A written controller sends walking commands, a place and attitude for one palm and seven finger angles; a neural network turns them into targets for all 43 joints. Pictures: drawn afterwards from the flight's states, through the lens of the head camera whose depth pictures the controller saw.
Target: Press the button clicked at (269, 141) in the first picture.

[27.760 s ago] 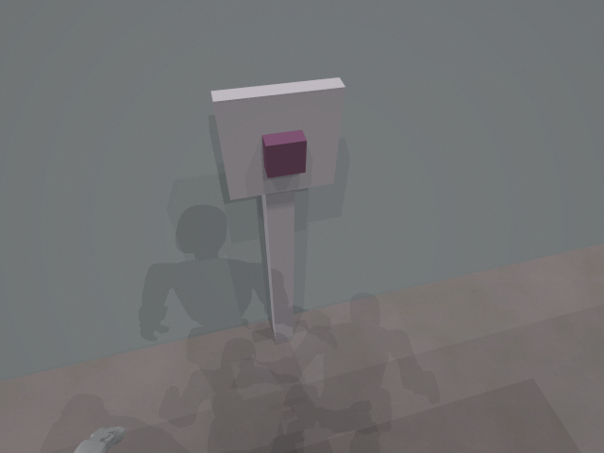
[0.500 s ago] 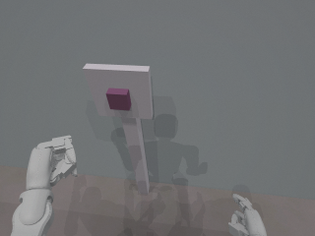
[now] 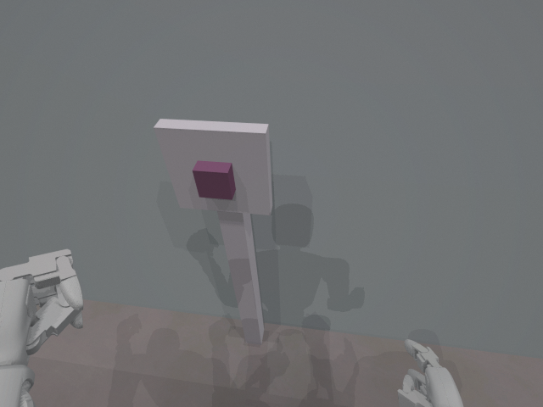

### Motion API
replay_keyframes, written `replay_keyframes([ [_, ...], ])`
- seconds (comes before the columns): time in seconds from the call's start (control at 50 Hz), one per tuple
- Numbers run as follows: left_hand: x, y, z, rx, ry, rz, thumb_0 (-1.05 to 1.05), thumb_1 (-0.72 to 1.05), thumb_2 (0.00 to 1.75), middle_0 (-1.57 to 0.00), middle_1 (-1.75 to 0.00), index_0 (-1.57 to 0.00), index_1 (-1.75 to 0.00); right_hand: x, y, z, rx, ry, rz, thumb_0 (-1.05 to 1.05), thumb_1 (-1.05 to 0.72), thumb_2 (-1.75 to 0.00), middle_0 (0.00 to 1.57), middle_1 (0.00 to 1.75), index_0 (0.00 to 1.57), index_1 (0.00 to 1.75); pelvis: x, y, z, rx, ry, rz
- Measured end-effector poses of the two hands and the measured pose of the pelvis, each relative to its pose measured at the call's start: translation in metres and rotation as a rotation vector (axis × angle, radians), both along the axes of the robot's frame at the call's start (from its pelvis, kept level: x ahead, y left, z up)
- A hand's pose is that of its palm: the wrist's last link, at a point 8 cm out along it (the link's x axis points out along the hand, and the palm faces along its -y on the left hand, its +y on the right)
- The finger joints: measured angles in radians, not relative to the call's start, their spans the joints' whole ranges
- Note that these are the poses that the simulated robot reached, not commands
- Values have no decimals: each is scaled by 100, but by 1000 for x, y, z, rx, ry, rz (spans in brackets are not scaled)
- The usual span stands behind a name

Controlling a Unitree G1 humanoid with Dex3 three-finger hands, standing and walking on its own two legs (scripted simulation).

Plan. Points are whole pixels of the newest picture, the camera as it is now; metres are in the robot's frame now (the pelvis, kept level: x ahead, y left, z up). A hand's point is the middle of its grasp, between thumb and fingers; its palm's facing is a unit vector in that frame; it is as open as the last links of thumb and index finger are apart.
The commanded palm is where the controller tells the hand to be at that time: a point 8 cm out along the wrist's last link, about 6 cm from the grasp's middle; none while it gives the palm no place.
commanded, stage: draw the hand back to the body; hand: left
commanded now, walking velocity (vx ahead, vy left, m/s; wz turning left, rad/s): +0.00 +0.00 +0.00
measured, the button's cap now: (215, 179) +0.48 +0.18 +0.08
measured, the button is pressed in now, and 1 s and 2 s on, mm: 0 0 0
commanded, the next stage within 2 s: step back with the hand held close in 0.14 s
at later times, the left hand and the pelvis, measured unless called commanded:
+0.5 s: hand (91, 305) +0.18 +0.24 +0.14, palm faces +0.30 -0.84 -0.46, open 3.1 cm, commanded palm +0.12 +0.28 +0.17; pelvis -0.02 +0.00 +0.00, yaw -1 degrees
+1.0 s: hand (8, 387) +0.09 +0.26 +0.15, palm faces +0.36 -0.82 -0.44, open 3.1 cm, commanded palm +0.03 +0.31 +0.17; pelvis -0.10 +0.03 -0.01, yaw +0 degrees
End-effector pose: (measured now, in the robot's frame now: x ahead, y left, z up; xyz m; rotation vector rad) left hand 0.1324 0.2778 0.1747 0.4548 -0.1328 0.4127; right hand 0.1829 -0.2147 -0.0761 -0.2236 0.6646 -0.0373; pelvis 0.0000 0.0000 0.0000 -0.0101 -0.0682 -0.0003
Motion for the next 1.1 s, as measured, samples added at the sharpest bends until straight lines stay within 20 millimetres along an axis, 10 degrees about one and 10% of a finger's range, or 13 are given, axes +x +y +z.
replay_keyframes([
  [0.56,8,-3,-12,51,101,-133,1,89,90,-131,-149,-130,-150,-41,-22,-2,-43,103,-132,1,-91,-89,20,30,20,30,-23,7,-1,-9,91,-21],
  [1.1,-97,31,0,117,-143,-122,1,89,90,-131,-149,-130,-150,-141,12,-5,-107,62,-94,1,-90,-89,21,30,20,30,-114,33,-18,-56,58,14],
])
